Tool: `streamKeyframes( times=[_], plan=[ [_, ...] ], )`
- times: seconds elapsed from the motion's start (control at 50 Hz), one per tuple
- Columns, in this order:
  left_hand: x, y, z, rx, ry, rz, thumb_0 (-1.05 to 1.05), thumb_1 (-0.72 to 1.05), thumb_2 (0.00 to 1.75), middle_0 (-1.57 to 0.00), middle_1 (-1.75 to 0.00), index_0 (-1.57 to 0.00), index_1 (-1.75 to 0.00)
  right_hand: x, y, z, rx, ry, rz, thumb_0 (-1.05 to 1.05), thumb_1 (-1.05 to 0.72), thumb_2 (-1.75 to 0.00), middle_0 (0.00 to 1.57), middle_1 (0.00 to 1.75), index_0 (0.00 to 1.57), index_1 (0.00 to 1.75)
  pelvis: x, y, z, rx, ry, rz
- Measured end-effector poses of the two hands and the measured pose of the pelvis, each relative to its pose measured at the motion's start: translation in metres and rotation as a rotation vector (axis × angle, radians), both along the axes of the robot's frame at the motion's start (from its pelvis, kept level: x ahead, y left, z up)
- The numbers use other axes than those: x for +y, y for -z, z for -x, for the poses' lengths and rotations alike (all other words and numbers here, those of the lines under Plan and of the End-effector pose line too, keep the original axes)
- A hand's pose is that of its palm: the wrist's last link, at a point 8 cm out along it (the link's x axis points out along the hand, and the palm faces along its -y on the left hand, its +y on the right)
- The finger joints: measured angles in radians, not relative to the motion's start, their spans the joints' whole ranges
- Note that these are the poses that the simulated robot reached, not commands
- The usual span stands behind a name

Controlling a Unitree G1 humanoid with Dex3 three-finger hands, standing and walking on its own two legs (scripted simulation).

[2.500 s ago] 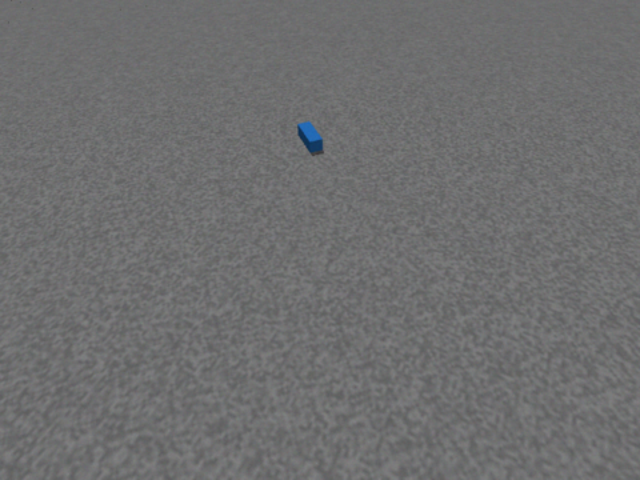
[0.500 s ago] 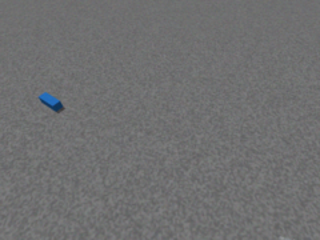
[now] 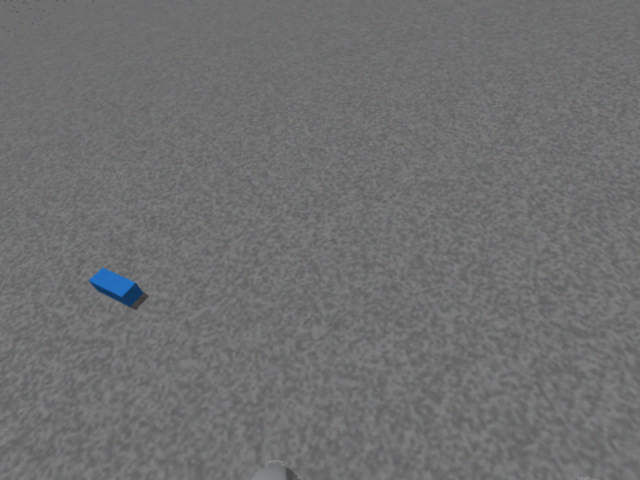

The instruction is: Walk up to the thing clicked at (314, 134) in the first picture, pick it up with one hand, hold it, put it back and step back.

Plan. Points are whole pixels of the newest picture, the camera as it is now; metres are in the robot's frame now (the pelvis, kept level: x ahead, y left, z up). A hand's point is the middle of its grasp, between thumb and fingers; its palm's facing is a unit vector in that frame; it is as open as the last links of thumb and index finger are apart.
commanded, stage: walk up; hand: left
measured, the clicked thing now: (116, 286) +1.00 +0.94 -0.72
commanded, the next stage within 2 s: none
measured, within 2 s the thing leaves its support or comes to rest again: neither
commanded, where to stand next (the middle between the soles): +0.54 +0.96 m, yaw -27 degrees
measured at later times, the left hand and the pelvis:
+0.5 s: hand (47, 410) +0.29 +0.48 -0.12, palm faces -0.20 -0.81 -0.55, open 7.4 cm; pelvis +0.16 +0.19 -0.01, yaw -10 degrees
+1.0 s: hand out of the picture +0.43 +0.71 -0.14, palm faces -0.25 -0.77 -0.59, open 7.4 cm; pelvis +0.28 +0.40 -0.01, yaw -15 degrees
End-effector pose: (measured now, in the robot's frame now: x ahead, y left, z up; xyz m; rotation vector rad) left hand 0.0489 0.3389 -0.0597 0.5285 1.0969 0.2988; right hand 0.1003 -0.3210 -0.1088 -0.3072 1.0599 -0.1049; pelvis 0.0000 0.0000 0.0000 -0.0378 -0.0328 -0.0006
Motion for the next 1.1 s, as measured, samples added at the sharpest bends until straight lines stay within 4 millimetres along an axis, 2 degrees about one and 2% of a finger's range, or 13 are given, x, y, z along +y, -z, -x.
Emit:
streamKeyframes(
  times=[0.12, 0.16, 0.2, 0.34, 0.46, 0.54, 0.66, 0.76, 0.84, 0.88, 0.92, 1.02, 1.1],
  plan=[
    [0.094, 0.022, -0.015, 0.107, -0.015, -0.032, 0.0, 0.89, 0.9, -0.21, -0.3, -0.21, -0.3, 0.048, -0.012, -0.059, -0.053, 0.014, 0.086, 0.01, -0.91, -0.9, 0.2, 0.3, 0.2, 0.3, 0.074, 0.017, -0.044, 0.027, 0.037, 0.009],
    [0.126, 0.034, -0.031, 0.141, -0.017, -0.053, 0.0, 0.89, 0.9, -0.21, -0.3, -0.21, -0.3, 0.068, -0.014, -0.067, -0.07, 0.033, 0.114, 0.01, -0.91, -0.9, 0.2, 0.3, 0.2, 0.3, 0.096, 0.024, -0.056, 0.022, 0.052, -0.022],
    [0.144, 0.038, -0.053, 0.158, -0.018, -0.059, 0.01, 0.9, 0.9, -0.21, -0.3, -0.21, -0.3, 0.089, -0.017, -0.065, -0.062, 0.064, 0.115, 0.01, -0.91, -0.9, 0.2, 0.3, 0.2, 0.3, 0.112, 0.021, -0.065, 0.023, 0.071, -0.017],
    [0.163, 0.024, -0.142, 0.138, 0.099, 0.003, 0.01, 0.9, 0.9, -0.21, -0.3, -0.2, -0.3, 0.147, -0.025, -0.038, 0.045, 0.189, 0.082, 0.01, -0.91, -0.9, 0.2, 0.3, 0.2, 0.3, 0.155, -0.005, -0.107, 0.023, 0.122, -0.036],
    [0.17, 0.013, -0.217, 0.068, 0.176, 0.009, 0.0, 0.9, 0.9, -0.21, -0.3, -0.21, -0.3, 0.181, 0.0, -0.028, 0.127, 0.272, 0.04, 0.01, -0.91, -0.9, 0.2, 0.3, 0.2, 0.3, 0.187, -0.002, -0.147, 0.011, 0.156, -0.05],
    [0.19, 0.014, -0.25, -0.015, 0.19, -0.027, 0.0, 0.9, 0.9, -0.21, -0.3, -0.21, -0.3, 0.204, 0.025, -0.05, 0.158, 0.265, 0.018, 0.01, -0.91, -0.9, 0.2, 0.3, 0.2, 0.3, 0.206, 0.013, -0.168, 0.005, 0.167, -0.01],
    [0.236, 0.0, -0.272, -0.052, 0.17, -0.06, 0.0, 0.9, 0.9, -0.21, -0.3, -0.21, -0.3, 0.244, 0.025, -0.108, 0.114, 0.216, -0.006, 0.01, -0.91, -0.9, 0.2, 0.3, 0.2, 0.3, 0.247, 0.01, -0.192, -0.003, 0.172, 0.005],
    [0.293, 0.003, -0.292, -0.007, 0.198, -0.085, 0.0, 0.89, 0.9, -0.21, -0.3, -0.21, -0.3, 0.272, 0.016, -0.15, 0.051, 0.218, 0.025, 0.01, -0.91, -0.9, 0.2, 0.3, 0.2, 0.3, 0.294, 0.015, -0.217, 0.012, 0.196, -0.007],
    [0.355, 0.017, -0.318, 0.023, 0.207, -0.105, 0.0, 0.89, 0.9, -0.21, -0.3, -0.21, -0.3, 0.301, 0.011, -0.173, 0.026, 0.237, 0.095, 0.01, -0.91, -0.9, 0.2, 0.3, 0.2, 0.3, 0.345, 0.029, -0.242, 0.028, 0.217, -0.008],
    [0.384, 0.027, -0.334, 0.044, 0.194, -0.123, 0.0, 0.89, 0.9, -0.21, -0.3, -0.21, -0.3, 0.323, 0.01, -0.175, 0.019, 0.257, 0.12, 0.01, -0.91, -0.9, 0.2, 0.3, 0.2, 0.3, 0.366, 0.034, -0.253, 0.016, 0.236, -0.035],
    [0.398, 0.03, -0.351, 0.066, 0.182, -0.125, 0.0, 0.9, 0.9, -0.21, -0.3, -0.21, -0.3, 0.346, 0.006, -0.169, 0.037, 0.289, 0.117, 0.01, -0.91, -0.9, 0.2, 0.3, 0.2, 0.3, 0.381, 0.029, -0.264, 0.02, 0.245, -0.021],
    [0.401, 0.027, -0.397, 0.071, 0.24, -0.057, 0.01, 0.9, 0.9, -0.21, -0.3, -0.2, -0.3, 0.4, -0.002, -0.149, 0.129, 0.364, 0.082, 0.01, -0.91, -0.9, 0.2, 0.3, 0.2, 0.3, 0.408, 0.009, -0.289, 0.017, 0.269, -0.026],
    [0.396, 0.025, -0.429, 0.058, 0.305, -0.017, 0.0, 0.9, 0.9, -0.21, -0.3, -0.21, -0.3, 0.431, 0.006, -0.142, 0.187, 0.397, 0.052, 0.01, -0.91, -0.9, 0.2, 0.3, 0.2, 0.3, 0.43, 0.006, -0.308, 0.011, 0.286, -0.033]
  ],
)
